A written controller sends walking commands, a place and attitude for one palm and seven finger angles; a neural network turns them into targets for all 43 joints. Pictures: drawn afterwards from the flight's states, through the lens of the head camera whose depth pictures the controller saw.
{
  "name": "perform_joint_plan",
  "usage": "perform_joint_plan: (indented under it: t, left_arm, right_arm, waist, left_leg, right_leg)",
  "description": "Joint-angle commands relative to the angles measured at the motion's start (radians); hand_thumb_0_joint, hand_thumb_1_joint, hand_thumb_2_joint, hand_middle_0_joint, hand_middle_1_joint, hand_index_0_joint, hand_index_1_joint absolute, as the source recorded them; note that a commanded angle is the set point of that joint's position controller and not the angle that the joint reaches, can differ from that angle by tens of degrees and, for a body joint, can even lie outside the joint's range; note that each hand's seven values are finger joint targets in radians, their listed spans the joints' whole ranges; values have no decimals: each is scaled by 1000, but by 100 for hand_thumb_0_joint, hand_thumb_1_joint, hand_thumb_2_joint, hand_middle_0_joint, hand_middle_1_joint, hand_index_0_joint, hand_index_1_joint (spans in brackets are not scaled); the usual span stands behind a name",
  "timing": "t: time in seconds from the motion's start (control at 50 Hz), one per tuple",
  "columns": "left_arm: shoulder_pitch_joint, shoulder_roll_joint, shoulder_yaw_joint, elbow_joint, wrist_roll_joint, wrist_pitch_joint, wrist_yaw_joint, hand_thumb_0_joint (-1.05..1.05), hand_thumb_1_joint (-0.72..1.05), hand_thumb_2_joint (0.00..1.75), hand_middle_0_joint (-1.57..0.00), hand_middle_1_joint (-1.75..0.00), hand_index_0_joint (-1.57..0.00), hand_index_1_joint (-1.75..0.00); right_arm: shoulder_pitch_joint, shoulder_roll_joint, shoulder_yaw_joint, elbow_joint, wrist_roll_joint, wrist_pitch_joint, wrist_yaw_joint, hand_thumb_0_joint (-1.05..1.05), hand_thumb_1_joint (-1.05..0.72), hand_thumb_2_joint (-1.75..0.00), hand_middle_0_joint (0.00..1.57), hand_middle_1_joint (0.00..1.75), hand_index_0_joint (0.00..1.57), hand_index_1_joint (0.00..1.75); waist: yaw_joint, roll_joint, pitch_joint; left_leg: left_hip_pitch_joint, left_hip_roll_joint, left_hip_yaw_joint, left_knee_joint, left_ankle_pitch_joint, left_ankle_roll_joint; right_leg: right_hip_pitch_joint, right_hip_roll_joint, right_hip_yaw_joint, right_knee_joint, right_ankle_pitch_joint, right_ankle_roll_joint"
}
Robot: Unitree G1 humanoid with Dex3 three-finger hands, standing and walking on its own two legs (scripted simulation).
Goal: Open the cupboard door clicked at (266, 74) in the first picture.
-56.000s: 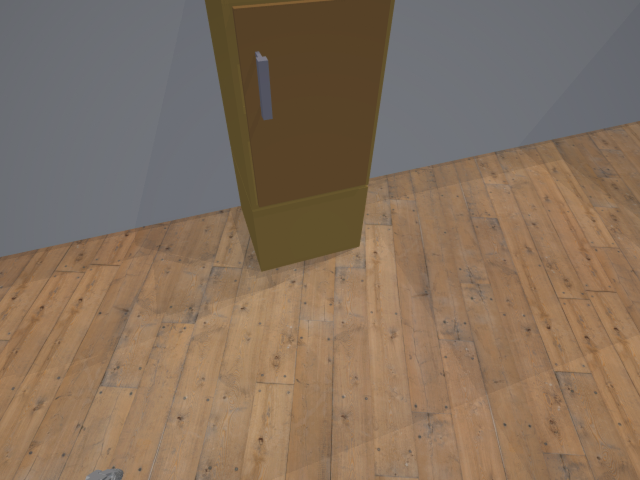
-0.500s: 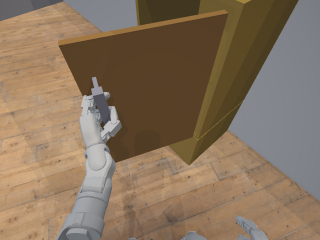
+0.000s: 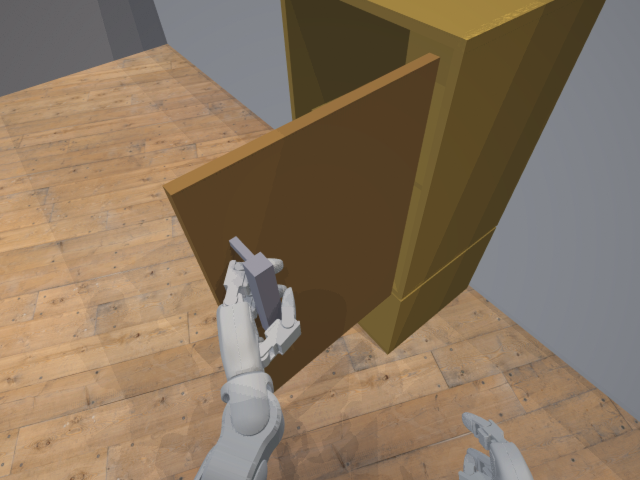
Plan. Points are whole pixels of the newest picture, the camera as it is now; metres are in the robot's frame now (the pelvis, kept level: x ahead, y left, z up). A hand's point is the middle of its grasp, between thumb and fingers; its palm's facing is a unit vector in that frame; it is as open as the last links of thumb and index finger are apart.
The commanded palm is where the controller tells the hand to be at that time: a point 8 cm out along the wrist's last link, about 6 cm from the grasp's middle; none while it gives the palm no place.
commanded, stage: open thumb and fingers to let go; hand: left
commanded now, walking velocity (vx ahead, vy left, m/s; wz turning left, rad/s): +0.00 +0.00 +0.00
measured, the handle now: (257, 288) +0.34 +0.10 +0.06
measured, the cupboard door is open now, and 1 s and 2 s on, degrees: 92 92 94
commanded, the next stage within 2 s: slide the hand sideways off the handle in 0.82 s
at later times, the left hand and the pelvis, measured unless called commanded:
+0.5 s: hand (284, 320) +0.29 +0.06 +0.06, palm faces +0.31 -0.95 -0.01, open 12.2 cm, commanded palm +0.25 +0.10 +0.06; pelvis -0.01 +0.00 +0.00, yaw +1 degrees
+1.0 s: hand (282, 326) +0.29 +0.06 +0.06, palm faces +0.17 -0.98 -0.05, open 15.3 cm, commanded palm +0.25 +0.10 +0.06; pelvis -0.02 +0.01 -0.01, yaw +1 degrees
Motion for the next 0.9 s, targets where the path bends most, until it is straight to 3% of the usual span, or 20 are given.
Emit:
perform_joint_plan:
  t: [0.0,0.08,0.14,0.18,0.3,0.38,0.42,0.5,0.54,0.64,0.74,0.78,0.88]
  left_arm:
    - [-288,-49,54,-203,17,-40,42,0,83,87,-40,-134,-40,-134]
    - [-251,-58,60,-164,14,-34,38,0,55,75,-38,-131,-38,-131]
    - [-269,-86,36,-169,10,-41,26,0,34,66,-36,-129,-36,-129]
    - [-238,-68,48,-163,8,-47,15,0,20,60,-35,-127,-35,-127]
    - [-293,-77,28,-174,15,-60,8,0,-22,42,-32,-123,-32,-123]
    - [-283,-79,28,-160,17,-57,11,0,-50,30,-30,-120,-30,-120]
    - [-311,-85,24,-169,11,-57,12,0,-50,30,-30,-120,-30,-120]
    - [-283,-76,38,-157,10,-52,17,0,-50,30,-27,-100,-27,-100]
    - [-303,-89,22,-163,13,-48,21,0,-50,30,-25,-90,-25,-90]
    - [-350,-91,27,-140,18,-42,39,0,-50,30,-21,-65,-21,-65]
    - [-347,-103,24,-131,18,-35,47,0,-50,30,-17,-40,-17,-40]
    - [-366,-109,21,-110,22,-31,51,0,-50,30,-15,-30,-15,-30]
    - [-403,-130,6,-95,25,-27,55,0,-50,30,-15,-30,-15,-30]
  right_arm:
    - [-131,-72,-14,-131,3,-51,-23,0,-90,-90,20,30,20,30]
    - [-134,-63,-12,-125,1,-49,-29,0,-90,-90,20,30,20,30]
    - [-125,-63,-15,-121,-1,-52,-26,0,-90,-90,20,30,20,30]
    - [-122,-65,-17,-126,0,-53,-26,0,-90,-90,20,30,20,30]
    - [-121,-70,-20,-126,1,-57,-25,0,-90,-90,20,30,20,30]
    - [-115,-71,-22,-129,1,-61,-25,0,-90,-90,20,30,20,30]
    - [-114,-71,-21,-129,1,-62,-27,0,-90,-90,20,30,20,30]
    - [-113,-73,-21,-131,3,-61,-28,0,-90,-90,20,30,20,30]
    - [-115,-72,-19,-133,4,-60,-27,0,-90,-90,20,30,20,30]
    - [-121,-74,-17,-128,2,-61,-26,0,-90,-90,20,30,20,30]
    - [-121,-73,-18,-131,1,-59,-24,0,-90,-90,20,30,20,30]
    - [-127,-75,-15,-125,3,-56,-24,0,-90,-90,20,30,20,30]
    - [-126,-77,-17,-120,3,-56,-23,0,-90,-90,20,30,20,30]
  waist:
    - [-5,-147,-167]
    - [8,-148,-198]
    - [-2,-146,-209]
    - [5,-155,-215]
    - [-11,-147,-202]
    - [-1,-150,-220]
    - [-4,-149,-226]
    - [7,-151,-225]
    - [2,-123,-210]
    - [-1,-126,-196]
    - [10,-116,-211]
    - [4,-122,-202]
    - [-8,-132,-196]
  left_leg:
    - [-40,-38,5,-71,159,29]
    - [-44,-43,4,-68,172,26]
    - [-33,-40,5,-66,190,26]
    - [-44,-39,2,-61,196,25]
    - [-43,-37,2,-52,181,28]
    - [-44,-37,0,-53,187,29]
    - [-43,-38,2,-54,184,30]
    - [-44,-36,1,-63,191,30]
    - [-39,-35,3,-65,186,29]
    - [-44,-36,0,-68,155,30]
    - [-36,-34,0,-75,173,29]
    - [-36,-33,-3,-75,167,29]
    - [-28,-30,-9,-71,171,30]
  right_leg:
    - [215,-54,135,-217,136,46]
    - [246,-62,151,-217,174,49]
    - [244,-61,136,-196,232,53]
    - [257,-63,142,-192,263,56]
    - [217,-61,136,-185,211,53]
    - [216,-54,123,-175,200,45]
    - [214,-53,119,-170,189,46]
    - [215,-46,108,-167,181,40]
    - [196,-41,99,-163,167,36]
    - [169,-38,95,-170,97,34]
    - [174,-29,76,-152,119,27]
    - [162,-28,73,-153,106,27]
    - [137,-23,61,-145,102,27]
